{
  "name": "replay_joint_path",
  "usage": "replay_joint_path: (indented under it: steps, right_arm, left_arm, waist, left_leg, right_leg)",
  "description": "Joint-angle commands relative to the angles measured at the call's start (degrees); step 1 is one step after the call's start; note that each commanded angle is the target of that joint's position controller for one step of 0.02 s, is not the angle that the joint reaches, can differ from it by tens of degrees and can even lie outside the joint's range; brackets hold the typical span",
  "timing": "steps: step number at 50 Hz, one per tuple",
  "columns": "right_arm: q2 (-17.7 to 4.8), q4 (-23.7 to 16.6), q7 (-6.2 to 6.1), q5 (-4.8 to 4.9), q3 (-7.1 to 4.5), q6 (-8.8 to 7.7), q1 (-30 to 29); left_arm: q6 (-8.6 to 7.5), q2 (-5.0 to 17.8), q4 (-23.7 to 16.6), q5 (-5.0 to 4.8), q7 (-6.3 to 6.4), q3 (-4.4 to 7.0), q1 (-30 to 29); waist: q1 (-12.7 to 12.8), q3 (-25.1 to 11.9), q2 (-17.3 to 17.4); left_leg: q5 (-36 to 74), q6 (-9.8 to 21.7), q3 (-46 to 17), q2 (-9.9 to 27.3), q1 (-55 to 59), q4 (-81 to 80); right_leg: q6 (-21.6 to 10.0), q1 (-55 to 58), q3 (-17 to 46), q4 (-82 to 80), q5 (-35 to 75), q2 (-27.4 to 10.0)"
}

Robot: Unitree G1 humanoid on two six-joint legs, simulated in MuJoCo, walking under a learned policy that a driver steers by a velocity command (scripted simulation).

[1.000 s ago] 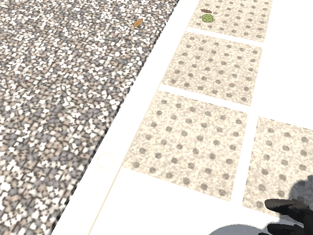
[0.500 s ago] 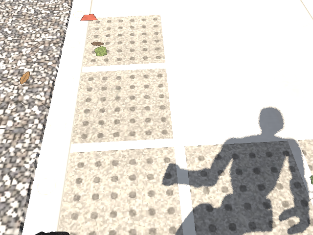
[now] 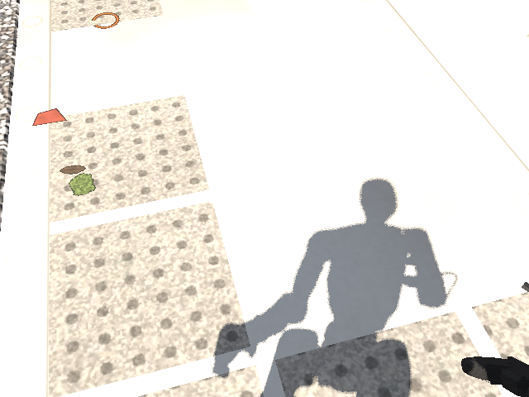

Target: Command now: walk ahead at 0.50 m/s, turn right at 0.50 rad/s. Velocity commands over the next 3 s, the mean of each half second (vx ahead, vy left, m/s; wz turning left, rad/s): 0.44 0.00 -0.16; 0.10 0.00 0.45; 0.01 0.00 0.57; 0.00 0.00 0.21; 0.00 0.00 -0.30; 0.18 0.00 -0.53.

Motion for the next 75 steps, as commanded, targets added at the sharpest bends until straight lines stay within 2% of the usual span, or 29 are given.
replay_joint_path:
  steps: [1, 2, 4, 7, 12, 18, 21, 22, 23, 24, 25, 27, 29, 36, 43, 44, 45, 46, 47, 48, 50, 57, 66, 67, 68, 69, 70, 72, 75]
  right_arm:
    - [-11.73, 0.88, 0.03, 0.56, -4.09, 0.03, 18.17]
    - [-7.93, 0.52, -0.19, 0.75, -3.03, 0.43, 15.98]
    - [-5.95, 0.89, -0.20, -0.22, -2.03, 1.15, 11.87]
    - [-5.10, 2.20, -0.37, 0.03, -1.55, 0.72, 11.74]
    - [-9.21, 4.33, -0.75, 1.06, -2.42, 1.15, 13.14]
    - [-10.64, 7.59, -0.76, 2.01, -2.25, 3.03, 18.63]
    - [-11.24, 7.74, -1.40, 2.27, -2.21, 4.10, 17.29]
    - [-9.56, 7.08, -1.45, 1.68, -1.59, 3.74, 17.08]
    - [-4.87, 4.81, -1.36, -0.55, 0.20, 3.12, 17.53]
    - [-2.84, 6.38, -1.28, 0.73, 1.09, 2.97, 27.23]
    - [-9.48, 7.25, -1.44, 2.13, -0.85, 3.65, 24.23]
    - [-8.51, 5.96, -2.19, 2.17, -1.27, 5.43, 18.12]
    - [-6.94, 6.05, -3.06, 1.56, -1.58, 8.13, 19.32]
    - [-4.80, 0.90, -2.44, 0.82, -1.63, 10.10, 12.47]
    - [-6.61, -2.56, -0.29, 0.87, -2.77, 10.88, 9.79]
    - [-7.72, -2.26, -0.55, 0.60, -3.33, 10.75, 10.99]
    - [-12.27, -2.23, -1.37, 0.57, -4.73, 10.50, 13.03]
    - [-18.47, -3.93, -2.41, 0.18, -5.77, 10.33, 13.40]
    - [-16.75, -4.43, -1.66, -1.36, -5.16, 9.02, 15.24]
    - [-15.54, -4.22, -1.28, -1.34, -4.76, 7.86, 14.10]
    - [-11.96, -4.95, -1.94, 0.81, -3.84, 7.40, 8.37]
    - [-12.10, -6.50, -3.67, 0.92, -3.79, 8.54, 7.28]
    - [-12.10, -8.23, -2.84, 1.65, -3.97, 9.95, 4.24]
    - [-11.58, -8.55, -3.05, 2.04, -3.81, 10.16, 3.65]
    - [-9.47, -8.83, -3.19, 1.75, -3.25, 10.16, 5.10]
    - [-6.90, -9.25, -2.96, 1.41, -2.69, 9.81, 8.77]
    - [-11.56, -9.55, -2.93, 0.88, -4.10, 9.09, 7.90]
    - [-14.12, -7.06, -2.79, 1.40, -5.58, 9.59, 9.55]
    - [-9.17, -6.93, -2.76, 1.48, -4.28, 10.60, 8.83]
  left_arm:
    - [-1.68, 4.90, -4.58, -1.63, 0.11, -0.32, 6.91]
    - [-1.49, 7.71, -5.07, -1.10, 0.02, 0.41, 0.02]
    - [-1.64, 6.33, -6.89, 0.47, -0.06, 0.38, -6.61]
    - [-1.55, 3.09, -7.15, -0.06, -0.89, -0.17, -5.73]
    - [-2.17, 0.36, -9.15, 0.70, -1.67, -1.82, -12.84]
    - [-3.23, 1.08, -11.80, 0.31, -2.89, -1.76, -22.02]
    - [-4.05, 4.18, -9.48, 1.55, -2.90, 0.00, -13.62]
    - [-4.10, 7.11, -8.10, 2.44, -2.36, 1.05, -7.83]
    - [-3.57, 11.80, -7.76, 4.22, -1.36, 1.85, -0.30]
    - [-2.38, 12.01, -8.10, 3.87, -1.48, 1.57, -0.43]
    - [-1.42, 8.59, -8.40, 2.70, -1.58, 1.04, -1.75]
    - [-1.20, 4.69, -7.69, 1.46, -1.48, -0.32, -8.58]
    - [-1.40, 3.97, -7.18, 2.32, -1.62, -0.38, -14.19]
    - [-1.31, 6.00, -4.66, 2.38, 0.50, 0.79, -17.49]
    - [0.99, 8.86, -2.01, -0.26, 0.38, 1.96, -16.50]
    - [1.22, 7.66, -0.79, -0.41, 0.30, 1.77, -14.11]
    - [1.40, 5.33, 0.18, 0.82, 0.11, 1.25, -11.04]
    - [1.36, 2.80, -2.53, 3.56, -0.18, 0.18, -12.11]
    - [1.24, 4.93, -3.77, 2.80, 0.23, 0.73, -17.25]
    - [1.45, 5.99, -3.96, 1.23, 0.47, 1.16, -19.12]
    - [1.84, 6.24, -2.46, 1.42, 1.45, 1.60, -17.51]
    - [1.52, 3.59, -2.57, 1.18, 1.16, 0.87, -17.40]
    - [-0.12, 4.76, -2.53, 0.53, -0.89, 1.34, -14.29]
    - [-0.34, 5.23, -1.87, 0.70, -1.03, 1.65, -12.17]
    - [-0.25, 8.37, -1.77, 1.46, -0.77, 2.49, -10.33]
    - [0.46, 13.22, -2.42, 2.32, -0.23, 3.32, -12.34]
    - [0.33, 11.34, -2.95, 3.74, -0.36, 2.94, -12.11]
    - [0.25, 6.29, -4.59, 2.59, 0.28, 1.47, -17.70]
    - [0.79, 5.52, -4.45, 1.45, 1.00, 0.85, -16.76]
  waist:
    - [-6.71, -15.01, 15.00]
    - [-8.58, -7.81, 9.08]
    - [-7.01, -0.93, 4.54]
    - [-4.43, -0.55, 7.17]
    - [-5.69, 0.50, 4.99]
    - [-8.40, 2.65, 5.62]
    - [-2.53, -2.92, 6.14]
    - [0.15, -7.47, 4.98]
    - [2.19, -16.74, -5.40]
    - [-0.52, -27.03, -16.44]
    - [1.16, -24.11, -9.43]
    - [-1.70, -11.53, -5.17]
    - [-5.41, -6.46, -6.75]
    - [-5.27, -4.86, -5.78]
    - [-5.25, -4.05, -5.23]
    - [-5.30, -4.16, -3.37]
    - [-4.65, -4.39, 6.00]
    - [-3.36, -3.79, 22.58]
    - [-7.95, -8.50, 15.75]
    - [-7.42, -7.60, 10.66]
    - [-4.59, -6.14, 6.53]
    - [-4.00, -7.42, 7.75]
    - [-2.94, -6.04, 10.42]
    - [-1.74, -6.16, 9.74]
    - [-2.27, -7.41, 4.85]
    - [-6.23, -5.85, -11.08]
    - [-4.22, -5.14, -14.32]
    - [-6.03, -2.61, -7.04]
    - [-4.41, -1.16, -6.45]
  left_leg:
    - [-27.26, 14.47, -45.99, 25.86, 44.82, -13.15]
    - [-25.81, 11.85, -35.88, 22.81, 38.06, -13.66]
    - [-11.81, 10.42, -23.46, 17.88, 25.68, -15.13]
    - [-1.86, 10.82, -15.24, 15.02, 20.46, -18.15]
    - [6.92, 11.58, -7.35, 14.56, 19.62, -21.16]
    - [14.97, 8.81, -4.64, 14.48, 22.50, -17.04]
    - [28.30, 4.99, -4.06, 11.90, 23.05, -5.20]
    - [23.52, 2.42, -2.38, 8.60, 17.95, 3.10]
    - [-3.39, -1.25, 0.17, 3.55, 3.62, 21.68]
    - [-35.71, -3.24, -3.74, -0.08, -5.74, 36.32]
    - [-33.69, -3.85, -6.46, 2.20, -7.95, 41.32]
    - [-27.56, -4.64, -3.29, 5.71, -11.74, 40.01]
    - [-21.80, -6.00, -1.90, 6.82, -3.76, 37.77]
    - [-8.80, -4.85, 0.03, 7.96, 0.62, 22.79]
    - [-7.87, -0.25, 5.12, 4.80, 7.88, 4.15]
    - [-3.18, 1.33, 4.67, 3.44, 12.03, -0.65]
    - [13.44, 4.28, -3.82, 8.12, 18.42, -6.27]
    - [32.90, 14.12, -23.71, 21.64, 26.77, -6.95]
    - [28.99, 20.51, -27.99, 24.25, 25.39, -8.87]
    - [25.55, 18.59, -23.27, 21.30, 24.73, -9.38]
    - [19.33, 13.17, -18.01, 17.08, 22.76, -8.84]
    - [14.49, 12.18, -17.41, 13.14, 20.21, -8.67]
    - [8.98, 10.23, -26.73, 9.90, 16.08, -5.17]
    - [6.16, 8.23, -26.00, 8.08, 13.88, -3.50]
    - [-3.68, 5.12, -22.75, 4.89, 8.18, 2.07]
    - [-24.13, 1.13, -10.91, -4.82, -3.39, 13.80]
    - [-32.03, -1.78, -7.50, -3.98, -7.66, 27.45]
    - [-24.51, -3.85, -7.70, -0.98, -7.76, 37.67]
    - [-18.72, -6.06, -5.41, -0.87, -8.66, 39.18]
  right_leg:
    - [1.59, -37.19, -1.40, 33.97, -2.48, -2.72]
    - [1.81, -38.34, -2.55, 35.14, 3.09, -4.52]
    - [1.85, -35.40, -4.37, 30.63, 9.25, -7.42]
    - [1.82, -30.56, -6.22, 23.37, 10.91, -9.38]
    - [3.03, -29.79, -10.11, 6.56, 21.85, -10.77]
    - [2.15, -23.23, -12.90, -8.33, 28.35, -7.04]
    - [-0.65, -8.04, -13.94, -15.94, 33.87, -3.95]
    - [-2.42, 3.51, -11.73, -15.46, 45.33, -7.51]
    - [-7.46, 22.06, 1.17, -9.50, 69.74, -22.34]
    - [-16.26, 30.51, 14.94, -10.28, 72.58, -33.62]
    - [-14.84, 24.27, 11.74, -12.90, 64.03, -29.75]
    - [-11.26, 11.37, 1.29, -16.84, 54.26, -24.36]
    - [-10.35, -3.30, -5.26, -22.73, 47.07, -21.75]
    - [-10.69, -7.10, -14.52, -27.39, 34.77, -22.62]
    - [-6.01, -1.74, -16.93, -19.01, 29.44, -24.17]
    - [-3.15, -3.13, -18.66, -14.75, 25.61, -22.00]
    - [1.65, -8.63, -23.43, -3.53, 18.27, -16.97]
    - [7.79, -26.83, -25.45, 14.99, -7.71, -7.75]
    - [7.70, -30.77, -14.30, 25.03, -10.74, -5.09]
    - [6.62, -32.06, -11.45, 28.04, -6.47, -6.02]
    - [5.91, -32.58, -9.59, 25.41, 1.98, -7.59]
    - [7.72, -24.72, -8.71, 11.05, 10.37, -4.63]
    - [5.44, -10.67, -8.83, -12.24, 13.45, -2.22]
    - [4.46, -5.53, -9.15, -18.95, 19.87, -3.21]
    - [1.61, 1.45, -3.52, -21.10, 23.79, -11.00]
    - [-5.69, 5.64, 9.21, -22.14, 36.08, -22.87]
    - [-13.59, 1.56, 16.68, -23.64, 39.62, -29.75]
    - [-10.30, -0.74, 5.74, -22.36, 35.96, -23.32]
    - [-8.84, -0.04, -2.47, -22.08, 37.46, -18.45]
